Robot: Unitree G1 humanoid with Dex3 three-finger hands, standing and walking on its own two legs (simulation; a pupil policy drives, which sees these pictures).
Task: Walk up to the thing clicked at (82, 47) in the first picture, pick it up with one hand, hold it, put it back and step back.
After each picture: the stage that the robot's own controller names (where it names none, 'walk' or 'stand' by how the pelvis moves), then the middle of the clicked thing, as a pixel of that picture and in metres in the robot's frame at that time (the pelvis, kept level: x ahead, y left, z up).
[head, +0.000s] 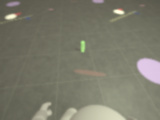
stand; (82, 46) +1.33 +0.15 -0.65
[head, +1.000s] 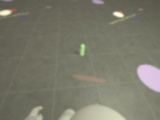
walk; (82, 50) +1.21 +0.09 -0.65
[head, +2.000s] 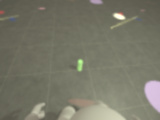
walk; (79, 65) +0.80 +0.09 -0.65
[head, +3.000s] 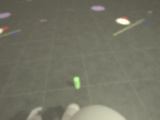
walk; (77, 83) +0.53 +0.18 -0.62
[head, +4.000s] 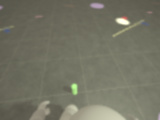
stand; (74, 89) +0.40 +0.16 -0.64
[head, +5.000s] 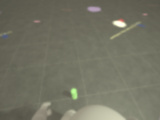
stand; (74, 94) +0.37 +0.16 -0.66
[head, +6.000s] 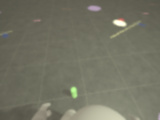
stand; (74, 92) +0.38 +0.17 -0.66
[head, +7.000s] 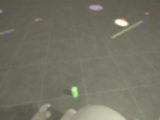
stand; (74, 92) +0.38 +0.16 -0.66
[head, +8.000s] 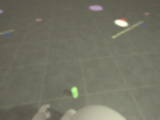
stand; (74, 92) +0.38 +0.16 -0.66
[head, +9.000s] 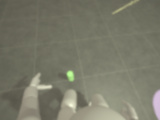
go down; (70, 76) +0.41 +0.17 -0.55
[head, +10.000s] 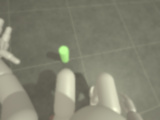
go down; (64, 55) +0.46 +0.22 -0.27
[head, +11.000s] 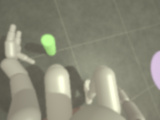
close in; (50, 47) +0.45 +0.25 -0.19
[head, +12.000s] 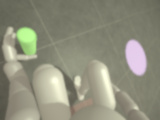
close; (28, 44) +0.44 +0.28 -0.15
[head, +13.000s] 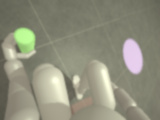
lift; (26, 45) +0.42 +0.28 -0.16
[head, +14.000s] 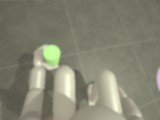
lift; (52, 59) +0.34 +0.25 -0.05
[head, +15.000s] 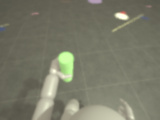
hold; (66, 69) +0.31 +0.15 +0.08
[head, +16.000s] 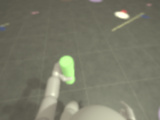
hold; (68, 72) +0.30 +0.15 +0.04
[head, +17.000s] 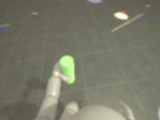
crouch; (68, 71) +0.31 +0.15 +0.04
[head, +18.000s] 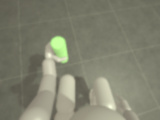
crouch; (61, 52) +0.43 +0.18 -0.03
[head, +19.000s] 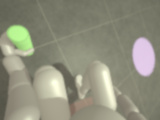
lower; (24, 44) +0.43 +0.29 -0.17
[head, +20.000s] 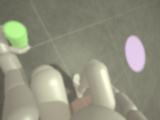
lower; (19, 41) +0.44 +0.30 -0.16
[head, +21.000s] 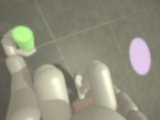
lower; (26, 44) +0.42 +0.29 -0.16
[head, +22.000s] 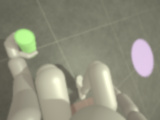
lower; (28, 46) +0.41 +0.29 -0.16
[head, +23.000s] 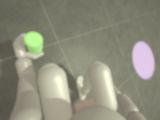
loosen; (35, 47) +0.41 +0.27 -0.15
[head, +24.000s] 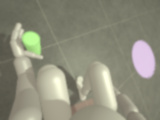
withdraw; (33, 47) +0.42 +0.27 -0.16
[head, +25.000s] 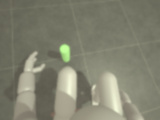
walk; (65, 54) +0.45 +0.22 -0.25
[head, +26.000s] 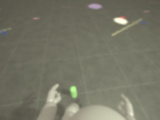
stand; (73, 92) +0.38 +0.16 -0.59
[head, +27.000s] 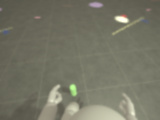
stand; (73, 90) +0.39 +0.17 -0.60
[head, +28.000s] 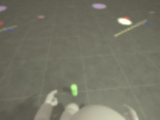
stand; (74, 90) +0.39 +0.17 -0.62
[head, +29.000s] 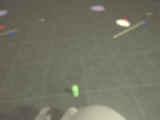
stand; (75, 91) +0.40 +0.16 -0.65
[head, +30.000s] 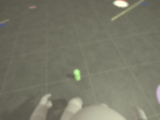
walk; (77, 75) +0.52 +0.16 -0.63
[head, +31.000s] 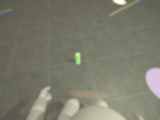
walk; (77, 58) +0.79 +0.17 -0.62
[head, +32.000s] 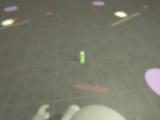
stand; (82, 57) +1.03 +0.18 -0.64
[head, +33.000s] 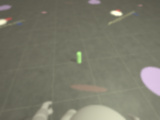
stand; (79, 57) +1.01 +0.19 -0.66
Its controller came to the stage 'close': yes
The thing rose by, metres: 0.68
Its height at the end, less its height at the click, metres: +0.00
